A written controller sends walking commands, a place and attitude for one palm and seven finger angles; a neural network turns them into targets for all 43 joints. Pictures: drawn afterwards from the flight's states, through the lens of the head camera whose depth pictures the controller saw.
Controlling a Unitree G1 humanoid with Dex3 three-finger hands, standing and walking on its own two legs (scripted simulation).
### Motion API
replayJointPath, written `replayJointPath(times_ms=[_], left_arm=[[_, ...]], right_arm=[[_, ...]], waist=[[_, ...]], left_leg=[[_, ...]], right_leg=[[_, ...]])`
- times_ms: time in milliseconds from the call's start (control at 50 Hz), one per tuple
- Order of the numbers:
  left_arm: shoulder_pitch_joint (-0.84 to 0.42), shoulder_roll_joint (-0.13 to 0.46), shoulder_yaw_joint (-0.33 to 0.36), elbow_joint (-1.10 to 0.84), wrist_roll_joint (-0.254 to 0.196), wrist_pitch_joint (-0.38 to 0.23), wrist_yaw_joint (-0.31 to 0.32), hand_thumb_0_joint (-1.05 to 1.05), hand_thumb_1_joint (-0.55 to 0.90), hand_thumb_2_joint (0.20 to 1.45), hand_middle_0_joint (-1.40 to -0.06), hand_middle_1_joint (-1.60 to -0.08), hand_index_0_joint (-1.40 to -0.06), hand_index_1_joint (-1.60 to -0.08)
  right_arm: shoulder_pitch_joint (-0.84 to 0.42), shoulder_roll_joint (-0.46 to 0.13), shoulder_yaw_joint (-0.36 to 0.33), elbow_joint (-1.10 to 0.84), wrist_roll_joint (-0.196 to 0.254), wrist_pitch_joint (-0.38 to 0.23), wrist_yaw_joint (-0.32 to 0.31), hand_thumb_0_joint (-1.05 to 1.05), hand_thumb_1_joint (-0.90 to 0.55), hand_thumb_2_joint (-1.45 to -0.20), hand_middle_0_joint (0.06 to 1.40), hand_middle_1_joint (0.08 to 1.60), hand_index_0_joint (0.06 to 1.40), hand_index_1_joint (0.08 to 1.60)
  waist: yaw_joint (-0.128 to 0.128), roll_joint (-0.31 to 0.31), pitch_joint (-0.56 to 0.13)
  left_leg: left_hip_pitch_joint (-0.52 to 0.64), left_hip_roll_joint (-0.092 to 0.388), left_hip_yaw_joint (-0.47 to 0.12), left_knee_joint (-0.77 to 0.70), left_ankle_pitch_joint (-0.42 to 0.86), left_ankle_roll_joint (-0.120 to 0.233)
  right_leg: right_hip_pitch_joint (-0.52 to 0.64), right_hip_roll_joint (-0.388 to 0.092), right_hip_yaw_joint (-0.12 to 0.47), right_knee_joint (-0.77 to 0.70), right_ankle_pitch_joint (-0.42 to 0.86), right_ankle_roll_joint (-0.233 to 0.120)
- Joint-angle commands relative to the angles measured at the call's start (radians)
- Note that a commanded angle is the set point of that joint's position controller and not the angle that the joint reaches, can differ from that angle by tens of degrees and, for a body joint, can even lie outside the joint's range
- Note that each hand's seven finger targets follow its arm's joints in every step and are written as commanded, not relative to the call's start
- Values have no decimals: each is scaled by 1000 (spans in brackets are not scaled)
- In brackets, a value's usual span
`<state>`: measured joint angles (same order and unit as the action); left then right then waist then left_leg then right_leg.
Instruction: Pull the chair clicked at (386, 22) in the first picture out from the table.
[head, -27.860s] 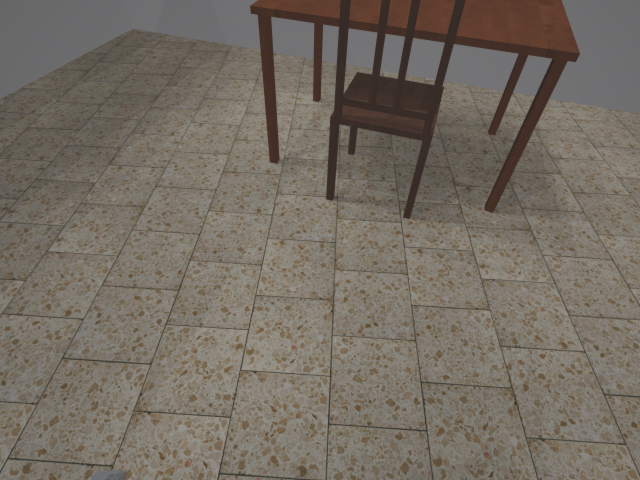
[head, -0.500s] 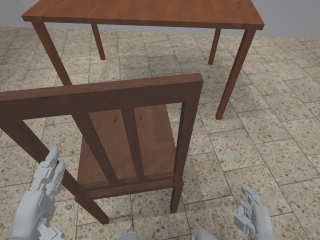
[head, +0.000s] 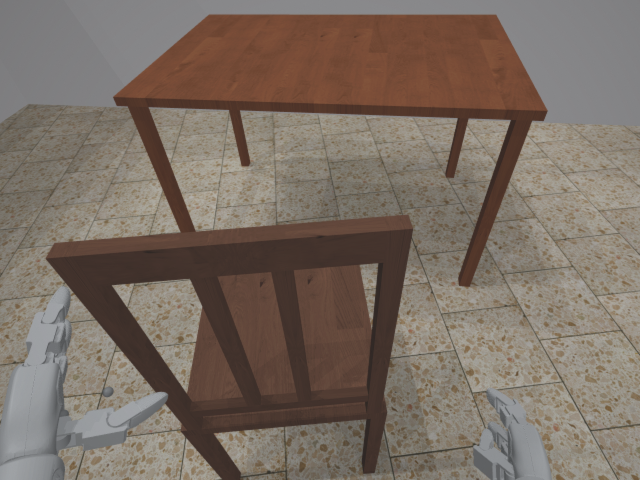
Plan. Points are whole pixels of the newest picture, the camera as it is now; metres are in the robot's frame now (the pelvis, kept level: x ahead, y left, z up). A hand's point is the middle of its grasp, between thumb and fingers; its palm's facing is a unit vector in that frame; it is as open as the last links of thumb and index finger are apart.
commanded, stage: draw the hand back to the body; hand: left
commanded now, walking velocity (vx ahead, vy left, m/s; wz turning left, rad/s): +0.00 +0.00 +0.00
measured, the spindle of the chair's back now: (233, 350) +0.30 +0.18 -0.04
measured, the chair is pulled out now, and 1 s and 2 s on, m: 0.57 0.56 0.56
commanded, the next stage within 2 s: step back with the hand held close in 0.70 s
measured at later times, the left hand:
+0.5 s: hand (82, 313) +0.21 +0.25 +0.18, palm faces +0.52 -0.75 -0.41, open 7.8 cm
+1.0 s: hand (76, 308) +0.21 +0.26 +0.18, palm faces +0.44 -0.76 -0.47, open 7.4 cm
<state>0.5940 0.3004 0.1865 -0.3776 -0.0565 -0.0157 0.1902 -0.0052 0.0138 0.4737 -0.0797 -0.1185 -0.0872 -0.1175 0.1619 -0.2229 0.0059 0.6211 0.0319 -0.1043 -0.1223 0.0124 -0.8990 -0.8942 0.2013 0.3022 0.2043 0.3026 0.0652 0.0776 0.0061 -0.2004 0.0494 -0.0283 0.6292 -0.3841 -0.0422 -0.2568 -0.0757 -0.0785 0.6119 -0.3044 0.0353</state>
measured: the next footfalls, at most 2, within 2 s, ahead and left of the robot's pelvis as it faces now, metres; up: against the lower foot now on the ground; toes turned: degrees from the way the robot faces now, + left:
none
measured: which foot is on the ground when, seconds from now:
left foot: down 0.00-1.00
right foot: down 0.00-1.00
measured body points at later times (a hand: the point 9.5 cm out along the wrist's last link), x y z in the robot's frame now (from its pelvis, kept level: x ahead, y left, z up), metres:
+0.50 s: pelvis +0.01 -0.01 +0.01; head +0.01 -0.05 +0.46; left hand +0.17 +0.29 +0.21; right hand +0.21 -0.24 -0.08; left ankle -0.03 +0.14 -0.73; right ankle +0.01 -0.14 -0.73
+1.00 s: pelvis +0.00 +0.00 +0.01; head +0.02 -0.03 +0.46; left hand +0.18 +0.30 +0.21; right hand +0.19 -0.23 -0.08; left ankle -0.03 +0.14 -0.73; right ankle +0.01 -0.14 -0.73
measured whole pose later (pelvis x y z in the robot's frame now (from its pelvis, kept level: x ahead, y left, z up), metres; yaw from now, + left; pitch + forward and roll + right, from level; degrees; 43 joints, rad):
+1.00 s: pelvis +0.00 +0.00 +0.01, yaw -2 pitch -1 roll +0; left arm 0.50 0.36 0.39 -0.44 -0.07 -0.12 0.17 0.02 0.89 0.90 -0.19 -0.30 -0.21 -0.30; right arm 0.13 -0.23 -0.02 0.60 0.03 -0.05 -0.08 0.01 -0.90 -0.89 0.20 0.30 0.20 0.30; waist 0.03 0.10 0.04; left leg -0.17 0.06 0.02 0.51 -0.33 -0.04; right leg -0.24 -0.06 -0.04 0.50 -0.24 0.04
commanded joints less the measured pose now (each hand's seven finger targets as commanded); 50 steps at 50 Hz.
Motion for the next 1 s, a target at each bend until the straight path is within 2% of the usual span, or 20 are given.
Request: replayJointPath(times_ms=[0, 220, 300, 340, 400, 420, 480, 520, 560, 600, 620, 680, 720, 800, 820, 840, 860, 900, 940, 980], left_arm=[[-50, 161, 143, -225, 5, -73, 11, 0, 356, 637, -125, -187, -125, -187], [-205, 240, 236, -349, 9, -87, 24, 0, 755, 830, -180, -270, -180, -270], [-232, 254, 271, -359, 4, -99, 30, 0, 900, 900, -200, -300, -200, -300], [-171, 183, 236, -252, 7, -89, 17, 0, 900, 900, -200, -300, -200, -300], [-113, 166, 239, -169, -8, -89, 0, 0, 900, 900, -200, -300, -200, -300], [-93, 159, 238, -137, -5, -86, -6, 0, 900, 900, -200, -300, -200, -300], [-121, 206, 266, -221, -11, -112, -8, 0, 900, 900, -200, -300, -200, -300], [-106, 195, 261, -191, -8, -108, -8, 0, 900, 900, -200, -300, -200, -300], [-113, 194, 252, -221, -12, -116, -10, 0, 900, 900, -200, -300, -200, -300], [-125, 209, 261, -257, -8, -122, -5, 0, 900, 900, -200, -300, -200, -300], [-137, 214, 264, -254, -5, -117, -4, 0, 900, 900, -200, -300, -200, -300], [-136, 212, 259, -272, -6, -118, 2, 0, 900, 900, -200, -300, -200, -300], [-151, 220, 263, -268, -1, -112, 5, 0, 900, 900, -200, -300, -200, -300], [-183, 196, 228, -303, -4, -116, 4, 0, 900, 900, -200, -300, -200, -300], [-358, 371, 385, -372, -28, -167, 1, 0, 900, 900, -200, -300, -200, -300], [-314, 369, 387, -328, -24, -176, -3, 0, 900, 900, -200, -300, -200, -300], [-234, 298, 345, -279, -21, -170, -9, 0, 900, 900, -200, -300, -200, -300], [-119, 235, 303, -244, -17, -162, -17, 0, 900, 900, -200, -300, -200, -300], [-35, 211, 295, -213, -15, -154, -18, 0, 900, 900, -200, -300, -200, -300], [-9, 224, 308, -228, -9, -150, -17, 0, 900, 900, -200, -300, -200, -300]], right_arm=[[-133, -101, -40, -152, -3, -49, 0, 0, -900, -900, 200, 300, 200, 300], [-137, -108, -38, -122, -9, -79, 9, 0, -900, -900, 200, 300, 200, 300], [-130, -112, -44, -112, -11, -85, 12, 0, -900, -900, 200, 300, 200, 300], [-125, -103, -44, -105, -8, -72, 21, 0, -900, -900, 200, 300, 200, 300], [-133, -109, -62, -112, -3, -29, 30, 0, -900, -900, 200, 300, 200, 300], [-141, -107, -62, -112, 0, -18, 33, 0, -900, -900, 200, 300, 200, 300], [-143, -110, -63, -133, 0, -8, 35, 0, -900, -900, 200, 300, 200, 300], [-147, -106, -65, -126, 3, -5, 33, 0, -900, -900, 200, 300, 200, 300], [-147, -110, -70, -129, 4, -5, 33, 0, -900, -900, 200, 300, 200, 300], [-143, -111, -71, -131, 3, -10, 31, 0, -900, -900, 200, 300, 200, 300], [-149, -110, -67, -124, 2, -11, 29, 0, -900, -900, 200, 300, 200, 300], [-146, -112, -67, -127, 0, -18, 24, 0, -900, -900, 200, 300, 200, 300], [-150, -111, -65, -118, 2, -21, 20, 0, -900, -900, 200, 300, 200, 300], [-146, -113, -62, -127, -2, -28, 21, 0, -900, -900, 200, 300, 200, 300], [-106, -111, -46, -171, 12, -17, 26, 0, -900, -900, 200, 300, 200, 300], [-99, -105, -62, -142, 10, -20, 23, 0, -900, -900, 200, 300, 200, 300], [-100, -103, -61, -146, 7, -17, 24, 0, -900, -900, 200, 300, 200, 300], [-111, -106, -60, -160, 2, -1, 30, 0, -900, -900, 200, 300, 200, 300], [-112, -104, -62, -169, 2, 17, 33, 0, -900, -900, 200, 300, 200, 300], [-117, -105, -68, -181, 1, 36, 33, 0, -900, -900, 200, 300, 200, 300]], waist=[[-5, -34, -42], [-3, 44, -79], [0, 17, -96], [-1, -18, -39], [0, -99, -13], [2, -84, 13], [8, -62, -60], [3, -50, -21], [0, -65, -51], [2, -47, -85], [0, -13, -57], [2, -43, -90], [-2, -7, -53], [-6, -24, -76], [-34, 45, 34], [-33, 0, -3], [-40, -20, -22], [-42, 11, -73], [-42, 30, -100], [-43, -10, -119]], left_leg=[[-12, -4, 21, -170, 234, 38], [66, -5, 33, -201, 339, 37], [88, 1, 32, -205, 367, 42], [63, 1, 39, -210, 362, 40], [41, 6, 42, -208, 332, 46], [21, 3, 43, -212, 321, 45], [41, 0, 45, -212, 311, 51], [29, 2, 46, -209, 305, 49], [46, 5, 48, -202, 305, 52], [59, 4, 49, -203, 320, 52], [46, 3, 47, -203, 313, 48], [64, 5, 46, -205, 317, 50], [52, 6, 46, -206, 310, 47], [66, 7, 46, -212, 300, 48], [24, 37, 29, -197, 238, 58], [25, 41, 24, -179, 217, 59], [42, 42, 20, -170, 237, 57], [50, 62, 9, -177, 320, 59], [34, 84, -6, -197, 397, 62], [14, 93, -10, -185, 438, 60]], right_leg=[[95, 21, 9, -138, 173, -55], [164, 21, 23, -169, 284, -60], [175, 16, 16, -161, 309, -56], [160, 18, 8, -172, 309, -54], [147, 21, 11, -179, 297, -48], [144, 23, 13, -187, 290, -52], [166, 16, 19, -185, 279, -49], [148, 19, 25, -195, 279, -53], [148, 16, 27, -192, 281, -49], [161, 14, 24, -184, 290, -50], [153, 14, 26, -191, 284, -54], [159, 15, 22, -184, 278, -50], [148, 16, 28, -192, 275, -55], [146, 16, 22, -187, 253, -50], [45, -37, 115, -229, 315, -57], [50, -62, 134, -227, 342, -70], [51, -68, 134, -213, 362, -72], [63, -61, 112, -176, 367, -63], [81, -47, 81, -146, 375, -48], [81, -43, 71, -131, 389, -45]])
